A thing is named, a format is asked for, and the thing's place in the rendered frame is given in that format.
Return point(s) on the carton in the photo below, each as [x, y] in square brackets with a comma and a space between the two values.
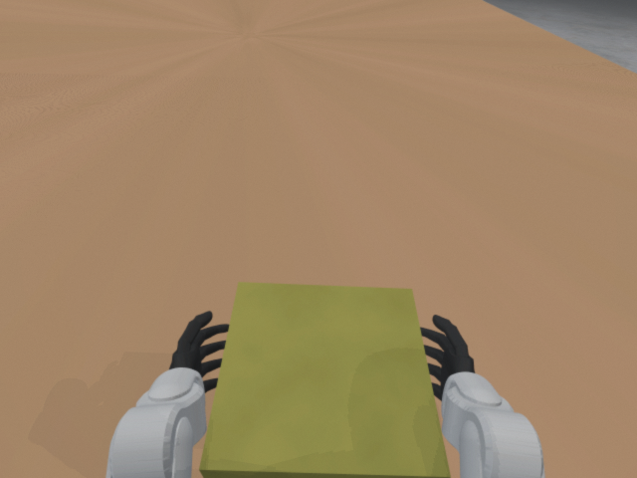
[324, 382]

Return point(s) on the left robot hand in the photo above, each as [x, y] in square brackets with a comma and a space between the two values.
[189, 353]

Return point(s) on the right robot hand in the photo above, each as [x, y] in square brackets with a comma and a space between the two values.
[454, 358]

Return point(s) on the robot left forearm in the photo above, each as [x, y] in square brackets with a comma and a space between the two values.
[155, 439]

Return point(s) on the robot right forearm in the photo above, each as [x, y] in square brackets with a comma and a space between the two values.
[493, 441]

